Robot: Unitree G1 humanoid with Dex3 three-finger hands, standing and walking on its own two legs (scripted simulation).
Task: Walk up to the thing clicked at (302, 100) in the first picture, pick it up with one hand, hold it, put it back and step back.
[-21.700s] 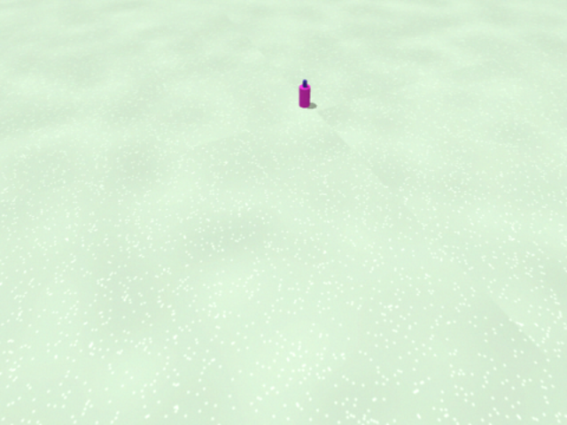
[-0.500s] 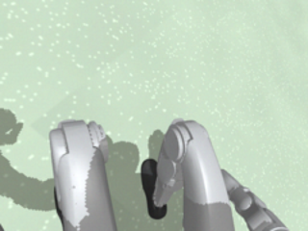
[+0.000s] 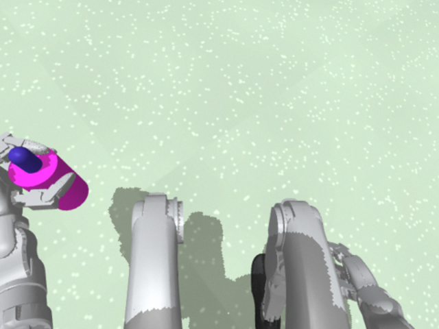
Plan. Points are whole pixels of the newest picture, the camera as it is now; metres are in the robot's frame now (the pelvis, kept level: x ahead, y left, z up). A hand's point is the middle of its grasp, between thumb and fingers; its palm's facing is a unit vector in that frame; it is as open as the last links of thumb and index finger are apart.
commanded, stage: hold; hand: left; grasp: from the side
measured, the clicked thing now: (47, 176) +0.33 +0.35 -0.06
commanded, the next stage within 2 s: crouch in 1.72 s
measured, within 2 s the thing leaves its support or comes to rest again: neither
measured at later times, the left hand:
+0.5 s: hand out of the picture +0.33 +0.29 +0.20, palm faces +0.46 -0.88 -0.07, open 8.0 cm
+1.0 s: hand out of the picture +0.35 +0.27 +0.31, palm faces +0.45 -0.89 -0.07, open 8.0 cm
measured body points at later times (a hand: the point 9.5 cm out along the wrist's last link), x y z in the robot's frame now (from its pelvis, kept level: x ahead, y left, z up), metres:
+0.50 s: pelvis +0.04 -0.01 +0.19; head +0.18 +0.04 +0.62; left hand +0.30 +0.33 +0.21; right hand +0.25 -0.24 +0.09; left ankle +0.09 +0.13 -0.32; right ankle +0.11 -0.14 -0.32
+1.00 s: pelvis +0.07 +0.00 +0.30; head +0.16 +0.04 +0.73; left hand +0.32 +0.31 +0.32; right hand +0.24 -0.21 +0.18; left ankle +0.09 +0.13 -0.32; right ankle +0.11 -0.14 -0.32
